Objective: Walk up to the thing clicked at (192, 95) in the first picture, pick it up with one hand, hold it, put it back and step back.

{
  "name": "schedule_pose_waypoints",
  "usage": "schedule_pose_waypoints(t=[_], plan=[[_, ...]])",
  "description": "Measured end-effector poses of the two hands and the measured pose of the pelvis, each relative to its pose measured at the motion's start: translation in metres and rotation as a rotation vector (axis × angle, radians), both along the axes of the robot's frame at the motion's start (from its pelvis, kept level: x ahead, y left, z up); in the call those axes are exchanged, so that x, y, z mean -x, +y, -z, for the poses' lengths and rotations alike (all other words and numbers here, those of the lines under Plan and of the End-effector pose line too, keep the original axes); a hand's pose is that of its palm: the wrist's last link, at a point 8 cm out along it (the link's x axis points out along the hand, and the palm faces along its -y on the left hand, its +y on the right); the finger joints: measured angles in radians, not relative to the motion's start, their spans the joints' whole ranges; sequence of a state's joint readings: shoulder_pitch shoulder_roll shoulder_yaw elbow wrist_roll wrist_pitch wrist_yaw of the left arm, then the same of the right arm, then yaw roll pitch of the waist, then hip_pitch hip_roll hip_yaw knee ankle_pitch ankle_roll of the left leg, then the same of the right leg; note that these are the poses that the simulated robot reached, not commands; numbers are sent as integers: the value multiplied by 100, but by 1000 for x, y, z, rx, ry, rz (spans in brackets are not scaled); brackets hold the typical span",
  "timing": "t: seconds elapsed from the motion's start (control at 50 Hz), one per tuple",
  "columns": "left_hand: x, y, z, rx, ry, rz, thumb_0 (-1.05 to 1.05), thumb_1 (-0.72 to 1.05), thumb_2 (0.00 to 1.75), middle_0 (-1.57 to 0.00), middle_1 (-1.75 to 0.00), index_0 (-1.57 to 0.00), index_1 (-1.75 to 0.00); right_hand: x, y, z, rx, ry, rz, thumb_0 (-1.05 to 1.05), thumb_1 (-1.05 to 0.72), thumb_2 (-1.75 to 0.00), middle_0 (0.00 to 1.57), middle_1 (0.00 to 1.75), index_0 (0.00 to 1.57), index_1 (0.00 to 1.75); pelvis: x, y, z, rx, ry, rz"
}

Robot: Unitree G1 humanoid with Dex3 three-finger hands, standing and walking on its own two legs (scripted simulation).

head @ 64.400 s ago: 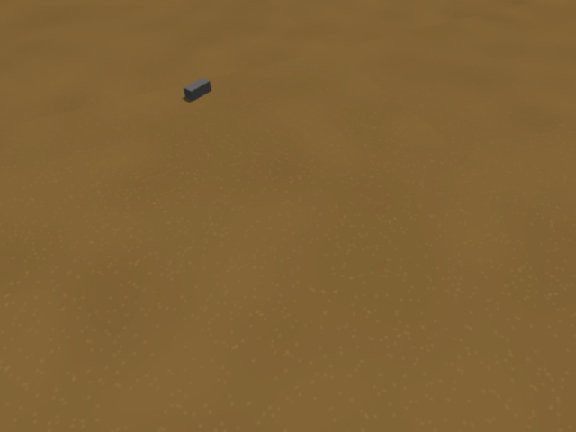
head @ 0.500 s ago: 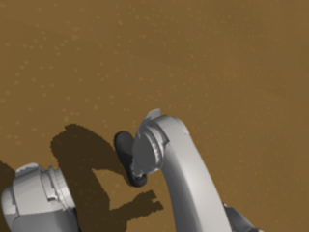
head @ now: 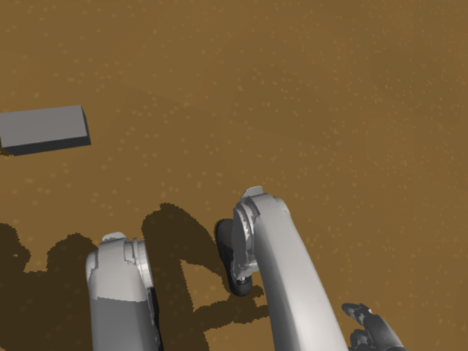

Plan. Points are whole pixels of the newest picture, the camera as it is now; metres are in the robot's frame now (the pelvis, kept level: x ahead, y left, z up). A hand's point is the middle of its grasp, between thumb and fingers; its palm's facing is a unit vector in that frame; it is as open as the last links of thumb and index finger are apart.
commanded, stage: go down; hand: left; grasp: from above
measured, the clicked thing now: (47, 130) +0.59 +0.24 -0.38
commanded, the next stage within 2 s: withdraw in 1.82 s
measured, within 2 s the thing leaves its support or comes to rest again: neither
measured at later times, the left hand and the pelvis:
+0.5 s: hand out of the picture +0.56 +0.30 +0.01, palm faces -0.44 -0.06 -0.90, open 13.7 cm; pelvis +0.02 +0.00 +0.06, yaw +2 degrees
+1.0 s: hand out of the picture +0.55 +0.30 +0.05, palm faces -0.46 -0.05 -0.89, open 13.8 cm; pelvis +0.03 -0.02 +0.10, yaw +3 degrees
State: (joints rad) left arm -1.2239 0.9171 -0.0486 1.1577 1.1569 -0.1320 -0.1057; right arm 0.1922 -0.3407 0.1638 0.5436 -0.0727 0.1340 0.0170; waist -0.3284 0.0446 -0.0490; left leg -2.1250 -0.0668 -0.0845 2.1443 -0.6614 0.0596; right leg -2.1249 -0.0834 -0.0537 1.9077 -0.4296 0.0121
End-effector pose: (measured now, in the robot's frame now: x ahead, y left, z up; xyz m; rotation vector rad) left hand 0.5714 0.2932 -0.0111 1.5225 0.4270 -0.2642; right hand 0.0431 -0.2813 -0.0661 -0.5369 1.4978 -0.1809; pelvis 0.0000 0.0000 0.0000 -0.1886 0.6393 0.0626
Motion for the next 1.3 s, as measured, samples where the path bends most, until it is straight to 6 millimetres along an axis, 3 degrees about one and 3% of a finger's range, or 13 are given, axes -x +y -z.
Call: schedule_pose_waypoints(t=[0.14,0.3,0.68,0.86,1.3], plan=[[1,4,-31,3,14,-5,0,-40,87,-7,-114,-12,-110,10,7,-5,-29,13,46,0,-91,-90,20,30,20,30,-2,-1,-17,-24,1,3],[4,5,-50,18,34,12,0,-43,90,-7,-113,-11,-110,13,11,-11,-48,14,83,0,-91,-90,20,30,21,30,-7,-2,-32,-42,8,10],[10,10,-103,23,34,-1,0,-46,92,-7,-112,-10,-109,-19,4,-50,-74,-51,90,0,-91,-90,20,30,20,30,-23,-9,-80,-75,-1,15],[13,10,-115,25,39,-4,0,-47,92,-7,-112,-10,-109,-23,0,-62,-77,-66,98,0,-92,-90,20,30,20,30,-28,-14,-93,-84,-7,17],[9,13,-129,8,24,-7,0,-51,93,-6,-112,-9,-109,-21,2,-68,-95,-47,128,0,-93,-90,20,30,20,30,-32,-16,-104,-87,-3,24]])
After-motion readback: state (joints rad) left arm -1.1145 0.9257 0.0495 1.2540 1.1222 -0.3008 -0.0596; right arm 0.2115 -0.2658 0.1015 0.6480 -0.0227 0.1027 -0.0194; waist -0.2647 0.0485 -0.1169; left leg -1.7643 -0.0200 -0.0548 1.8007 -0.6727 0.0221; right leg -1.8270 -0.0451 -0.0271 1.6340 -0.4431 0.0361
